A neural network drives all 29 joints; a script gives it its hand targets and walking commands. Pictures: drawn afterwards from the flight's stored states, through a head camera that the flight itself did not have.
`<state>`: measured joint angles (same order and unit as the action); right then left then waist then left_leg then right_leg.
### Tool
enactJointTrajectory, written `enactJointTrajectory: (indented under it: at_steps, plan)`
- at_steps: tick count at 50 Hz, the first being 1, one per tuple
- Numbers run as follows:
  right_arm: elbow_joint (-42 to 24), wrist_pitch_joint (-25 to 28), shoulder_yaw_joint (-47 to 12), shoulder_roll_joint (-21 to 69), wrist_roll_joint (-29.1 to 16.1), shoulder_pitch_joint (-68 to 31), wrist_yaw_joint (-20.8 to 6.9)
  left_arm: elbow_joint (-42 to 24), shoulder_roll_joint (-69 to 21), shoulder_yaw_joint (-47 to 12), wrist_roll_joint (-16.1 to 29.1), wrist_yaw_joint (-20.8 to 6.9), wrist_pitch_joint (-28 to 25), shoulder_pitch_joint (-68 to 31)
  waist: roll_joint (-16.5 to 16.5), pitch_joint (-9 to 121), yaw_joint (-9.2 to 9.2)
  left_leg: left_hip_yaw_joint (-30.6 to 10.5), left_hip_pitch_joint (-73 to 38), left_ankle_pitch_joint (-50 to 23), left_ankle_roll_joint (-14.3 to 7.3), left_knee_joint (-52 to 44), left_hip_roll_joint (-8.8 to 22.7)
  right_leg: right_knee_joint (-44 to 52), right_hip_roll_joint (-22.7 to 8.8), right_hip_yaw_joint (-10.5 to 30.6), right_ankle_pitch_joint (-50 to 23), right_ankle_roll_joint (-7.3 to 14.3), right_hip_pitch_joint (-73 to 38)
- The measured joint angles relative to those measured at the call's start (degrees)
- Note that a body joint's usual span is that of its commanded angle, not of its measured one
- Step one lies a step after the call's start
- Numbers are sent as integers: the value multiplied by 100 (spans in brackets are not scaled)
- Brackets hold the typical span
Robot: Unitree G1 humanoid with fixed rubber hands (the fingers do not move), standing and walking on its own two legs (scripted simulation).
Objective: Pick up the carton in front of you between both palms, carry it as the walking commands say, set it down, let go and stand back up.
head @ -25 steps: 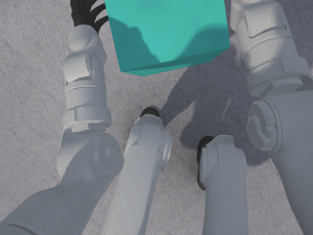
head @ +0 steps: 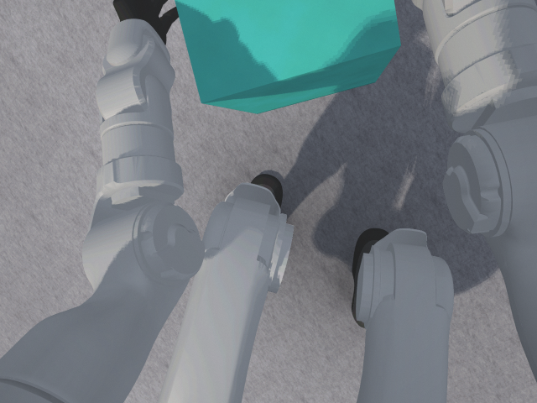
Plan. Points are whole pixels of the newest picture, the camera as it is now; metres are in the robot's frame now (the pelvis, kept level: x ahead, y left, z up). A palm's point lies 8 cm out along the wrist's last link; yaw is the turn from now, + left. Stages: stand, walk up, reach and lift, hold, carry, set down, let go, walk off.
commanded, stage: set down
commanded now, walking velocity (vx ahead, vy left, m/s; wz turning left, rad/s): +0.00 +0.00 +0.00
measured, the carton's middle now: (290, 15) +0.53 +0.13 -0.28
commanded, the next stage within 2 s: none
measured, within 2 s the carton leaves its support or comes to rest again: neither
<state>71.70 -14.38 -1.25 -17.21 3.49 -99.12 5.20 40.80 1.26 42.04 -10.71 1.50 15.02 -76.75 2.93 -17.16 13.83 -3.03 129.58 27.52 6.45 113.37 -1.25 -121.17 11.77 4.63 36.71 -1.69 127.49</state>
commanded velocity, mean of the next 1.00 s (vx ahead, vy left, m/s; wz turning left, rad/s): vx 0.00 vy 0.00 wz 0.00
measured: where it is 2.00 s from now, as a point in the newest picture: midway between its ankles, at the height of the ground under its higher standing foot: (310, 266)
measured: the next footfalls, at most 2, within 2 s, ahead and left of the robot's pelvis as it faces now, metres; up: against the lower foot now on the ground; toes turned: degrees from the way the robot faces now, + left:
none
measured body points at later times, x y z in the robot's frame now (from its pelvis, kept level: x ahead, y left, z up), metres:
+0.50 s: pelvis +0.00 -0.01 -0.01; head +0.39 +0.00 +0.22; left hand +0.49 +0.28 -0.18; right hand +0.61 -0.01 -0.19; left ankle +0.13 +0.15 -0.37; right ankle +0.08 -0.10 -0.37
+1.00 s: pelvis +0.00 +0.00 -0.02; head +0.40 +0.00 +0.18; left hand +0.47 +0.31 -0.22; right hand +0.61 -0.03 -0.24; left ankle +0.13 +0.15 -0.37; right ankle +0.08 -0.10 -0.37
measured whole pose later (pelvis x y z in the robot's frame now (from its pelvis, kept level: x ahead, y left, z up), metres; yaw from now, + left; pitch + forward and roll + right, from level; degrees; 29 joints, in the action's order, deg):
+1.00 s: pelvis +0.00 +0.00 -0.02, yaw +2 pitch +40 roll +6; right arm 68.9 -9.2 -9.7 -25.7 -2.9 -97.5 1.5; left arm 63.8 13.1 35.2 0.5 3.4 3.0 -81.4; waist -1.0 -25.4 13.3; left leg 0.9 129.7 28.4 3.8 117.8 1.7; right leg -126.4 5.7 3.4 38.4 0.5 128.0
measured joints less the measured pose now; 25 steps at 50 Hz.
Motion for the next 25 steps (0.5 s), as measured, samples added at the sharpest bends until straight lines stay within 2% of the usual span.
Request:
enactJointTrajectory:
  at_steps: [14, 25]
  plan:
    - [44, 75, 356, -12, 282, -133, -354, 383, 262, 206, -185, -309, -73, -273, -28, -180, -52, 40, -22, -19, 5, 88, 62, -156, -146, -98, 3, 151, 25]
    - [-165, 165, 660, 59, 577, -27, -576, 681, 469, 300, -268, -389, -132, -364, -95, -197, -140, 85, 31, 45, -27, 176, 89, -247, -257, -130, 89, 200, 64]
